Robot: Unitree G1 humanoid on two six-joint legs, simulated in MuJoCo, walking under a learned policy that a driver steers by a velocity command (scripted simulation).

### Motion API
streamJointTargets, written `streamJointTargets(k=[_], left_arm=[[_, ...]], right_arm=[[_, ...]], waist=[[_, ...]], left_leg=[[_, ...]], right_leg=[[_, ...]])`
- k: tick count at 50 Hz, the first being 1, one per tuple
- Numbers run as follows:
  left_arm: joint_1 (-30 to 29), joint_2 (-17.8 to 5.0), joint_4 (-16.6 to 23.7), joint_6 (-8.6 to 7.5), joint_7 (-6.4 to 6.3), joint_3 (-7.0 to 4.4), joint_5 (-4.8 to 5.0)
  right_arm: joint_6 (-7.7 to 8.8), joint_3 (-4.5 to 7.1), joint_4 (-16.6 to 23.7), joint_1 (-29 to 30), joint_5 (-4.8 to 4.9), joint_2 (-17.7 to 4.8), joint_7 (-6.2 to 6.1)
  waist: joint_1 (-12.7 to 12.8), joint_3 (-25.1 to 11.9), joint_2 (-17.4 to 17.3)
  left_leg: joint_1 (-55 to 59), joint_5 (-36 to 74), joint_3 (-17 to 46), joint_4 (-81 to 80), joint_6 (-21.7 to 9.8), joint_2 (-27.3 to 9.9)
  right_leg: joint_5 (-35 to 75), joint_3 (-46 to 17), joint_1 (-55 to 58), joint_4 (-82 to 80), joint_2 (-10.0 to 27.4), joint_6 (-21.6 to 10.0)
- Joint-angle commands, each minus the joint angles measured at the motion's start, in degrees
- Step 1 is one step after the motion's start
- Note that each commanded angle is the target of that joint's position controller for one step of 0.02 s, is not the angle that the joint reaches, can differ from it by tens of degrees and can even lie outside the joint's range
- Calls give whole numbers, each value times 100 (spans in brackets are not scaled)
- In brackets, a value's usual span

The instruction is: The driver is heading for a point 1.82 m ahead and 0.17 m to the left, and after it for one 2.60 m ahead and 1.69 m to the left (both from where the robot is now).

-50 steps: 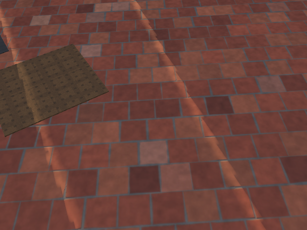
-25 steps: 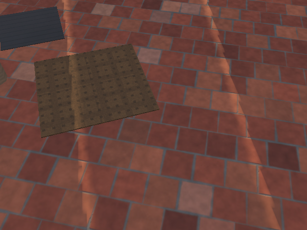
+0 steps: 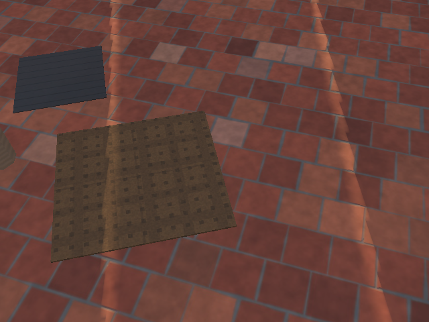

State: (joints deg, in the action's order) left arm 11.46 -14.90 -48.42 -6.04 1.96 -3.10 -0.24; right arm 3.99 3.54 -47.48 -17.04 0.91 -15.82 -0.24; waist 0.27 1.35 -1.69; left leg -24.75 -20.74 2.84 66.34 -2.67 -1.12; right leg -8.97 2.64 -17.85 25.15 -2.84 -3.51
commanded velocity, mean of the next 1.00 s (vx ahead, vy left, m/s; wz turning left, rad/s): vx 0.41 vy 0.00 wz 0.02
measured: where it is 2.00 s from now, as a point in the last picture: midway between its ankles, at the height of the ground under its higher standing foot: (227, 198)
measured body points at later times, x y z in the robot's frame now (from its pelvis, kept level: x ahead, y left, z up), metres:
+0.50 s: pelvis +0.28 +0.06 +0.00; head +0.31 +0.07 +0.44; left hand +0.32 +0.34 -0.14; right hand +0.44 -0.20 -0.10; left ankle +0.34 +0.15 -0.74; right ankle +0.16 -0.08 -0.65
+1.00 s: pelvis +0.50 +0.02 -0.01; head +0.53 +0.01 +0.44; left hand +0.66 +0.27 -0.12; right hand +0.55 -0.25 -0.15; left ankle +0.40 +0.16 -0.68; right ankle +0.60 -0.08 -0.74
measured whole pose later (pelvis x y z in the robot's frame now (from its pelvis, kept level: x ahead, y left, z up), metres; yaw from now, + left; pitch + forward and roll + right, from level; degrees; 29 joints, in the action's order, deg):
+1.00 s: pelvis +0.50 +0.02 -0.01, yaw +0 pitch +2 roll +0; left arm 4.5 -13.0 -48.5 -3.2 1.2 -1.5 -0.9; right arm 1.1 2.5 -52.3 -14.8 0.6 -16.0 -1.1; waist -1.2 2.1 -1.4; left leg -19.3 -33.4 2.0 57.8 2.4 -0.3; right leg -4.9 2.0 -25.3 28.3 -0.6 -2.4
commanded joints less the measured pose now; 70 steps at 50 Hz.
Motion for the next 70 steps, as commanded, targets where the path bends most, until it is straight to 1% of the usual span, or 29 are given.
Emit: streamJointTargets(k=[1, 9, 13, 16, 18, 19, 20, 21, 22, 23, 25, 29, 34, 39, 43, 44, 45, 46, 47, 49, 52, 55, 60, 61, 62, 63, 65, 67, 70], left_arm=[[107, -609, 205, -72, -14, -104, -4], [676, -945, -81, 27, -162, -176, 111], [1087, -991, -284, 134, -169, -184, 146], [1071, -1103, -348, 232, -211, -228, 160], [848, -1146, -310, 283, -236, -232, 166], [826, -975, -232, 285, -250, -158, 108], [1293, -446, -54, 196, -228, 15, 15], [1447, -341, -145, 65, -179, 74, 73], [995, -913, -51, -23, -135, -76, 220], [522, -951, 86, -63, -119, -82, 277], [329, -856, 96, 11, -162, -126, 136], [439, -541, 83, 227, -202, -90, 72], [-465, -375, 344, 170, -161, -35, 4], [-1013, -381, 520, 105, -39, -7, 13], [-52, -878, 217, 45, -40, -187, -107], [380, -1282, 163, 40, -80, -256, -200], [565, -1129, 92, 127, -110, -187, -216], [678, -710, 54, 208, -82, -77, -61], [353, -698, 75, 247, -65, -60, 12], [-431, -554, 190, 295, -107, 2, -39], [-744, -797, 166, 387, -172, -111, -99], [-723, -1026, 156, 405, -256, -228, 66], [-819, -774, 120, 457, -307, -222, 209], [-964, -564, 190, 460, -297, -165, 200], [-1118, -132, 320, 437, -261, -58, 144], [-1181, -206, 473, 338, -240, -91, 198], [-871, -685, 305, 193, -190, -232, 221], [-863, -635, 177, 168, -186, -250, 104], [-1099, -338, 171, 180, -135, -201, 90]], right_arm=[[44, 137, 412, -57, -16, -427, -24], [74, 4, 784, 1316, -46, -169, 34], [123, -19, 1016, 1943, 18, -212, 152], [174, 21, 1093, 1919, 19, -372, 239], [188, 176, 827, 965, -15, -664, 219], [181, 310, 561, -2, -60, -977, 165], [151, 440, 456, -763, -185, -1561, 115], [110, 382, 357, -930, -74, -1347, 137], [98, 255, 400, -611, -31, -986, 139], [90, 196, 471, -212, -43, -813, 123], [124, 94, 523, 397, -126, -509, 159], [235, 135, 382, 440, -110, -639, 163], [166, 142, 138, 160, -105, -758, 35], [15, 133, -190, -252, -59, -837, -32], [-85, 130, -264, -90, -44, -804, -79], [-46, 38, -203, -421, -191, -566, -77], [-20, -156, -404, -1271, -186, 2, -31], [-58, -76, -502, -1174, -80, -372, -5], [-129, 12, -384, -733, 34, -673, -15], [-342, 47, -289, -127, -15, -618, -145], [-507, 30, -374, -281, -60, -430, -249], [-412, 61, -444, -280, -88, -471, -213], [-255, 68, -768, -555, -160, -274, -115], [-231, 79, -863, -807, -169, -340, -118], [-189, 110, -953, -1250, -153, -573, -148], [-162, 274, -880, -1058, -127, -1274, -131], [65, 174, -636, -301, -171, -864, -163], [135, 139, -650, -315, -47, -674, -113], [152, 84, -807, -684, -75, -475, -121]], waist=[[-54, -293, 641], [310, 22, 506], [507, 207, 535], [320, 148, 645], [-261, -434, 670], [-653, -1129, 502], [-636, -2073, -622], [-617, -2592, -1444], [-666, -1771, -903], [-561, -1088, -583], [-175, -390, -249], [112, -194, -271], [-91, 79, -140], [-299, -113, -271], [229, -671, -125], [178, -1387, 500], [15, -2223, 1603], [180, -2502, 1348], [176, -1924, 1035], [-2, -987, 581], [-209, -763, 1085], [-245, -769, 1151], [-563, -455, 809], [-676, -287, 447], [-746, -295, -621], [-629, 318, -1574], [-212, 562, -934], [-221, 348, -619], [-325, 167, -519]], left_leg=[[-1062, 364, 180, -326, 83, -591], [-1087, 2484, -195, -2866, 314, -470], [-1183, 2425, -239, -3480, 223, -317], [-964, 1817, -249, -3766, 3, -210], [473, 1747, -519, -4014, -244, 88], [2021, 1967, -255, -3801, -485, -193], [4332, 1806, 1894, -3731, -1230, -1668], [4956, 982, 3847, -4619, -1767, -2260], [4381, 394, 3319, -4798, -1485, -2038], [3542, 500, 2510, -4920, -1269, -1797], [2104, 1243, 1569, -5345, -1070, -1346], [1358, 1944, 870, -5855, -1180, -1176], [1366, 3144, 20, -5818, -927, -850], [1957, 3889, -122, -5168, -708, -935], [2249, 4103, -101, -3665, -268, -651], [1430, 2713, -312, -2513, 13, -251], [49, -831, -271, -824, 402, 282], [-145, -2093, 258, -235, 503, 241], [-460, -1957, 309, 2, 520, 55], [-485, -1389, 157, -456, 571, -254], [487, -768, -195, -1572, 536, -212], [913, -171, -409, -2158, 280, -114], [1875, 422, -680, -3634, -163, 31], [2007, -75, -287, -4249, -346, -220], [2461, -1178, 1203, -5160, -678, -1267], [2144, -2539, 2981, -6095, -1196, -2131], [2107, -1776, 2561, -6072, -975, -1915], [2430, -724, 1747, -6022, -687, -1607], [2432, 484, 905, -6018, -619, -1295]], right_leg=[[598, -1824, 1000, -1490, 1565, -1010], [1303, -694, 1022, -1772, 1228, -776], [1256, -790, 1651, -1538, 1522, -760], [1881, -875, 2149, -1120, 1770, -629], [3436, -608, 2072, -32, 1529, -434], [3157, -388, 1374, 1171, 1239, -251], [968, -68, -711, 3378, 518, 110], [-2385, -615, -1960, 4578, -18, 222], [-2277, -911, -2579, 5044, 366, 141], [-1769, -741, -2681, 4924, 649, 83], [-1023, -654, -2158, 4178, 1038, 135], [-385, -600, -1827, 3523, 1155, 334], [1122, -405, -1787, 1675, 974, 451], [1570, -296, -1171, 620, 573, 322], [2322, -260, 266, -165, 436, -70], [4918, -970, 1757, 430, 1279, -420], [5867, -2361, 3318, 553, 2521, -1496], [5029, -2736, 3139, 301, 2520, -1634], [3785, -2464, 2535, 25, 2305, -1439], [1940, -2028, 1130, -506, 1966, -1092], [-542, -1620, -95, -1271, 1541, -879], [-1844, -1649, -366, -1712, 1572, -843], [-2532, -1219, -915, -1436, 1291, -438], [-2491, -944, -1162, -838, 1024, -227], [-2192, -326, -1917, 955, 501, 104], [-1786, -53, -2963, 2010, 25, 154], [-901, -675, -3279, 2726, 471, 34], [-362, -588, -3193, 2610, 627, 113], [364, -331, -2707, 2203, 634, 287]])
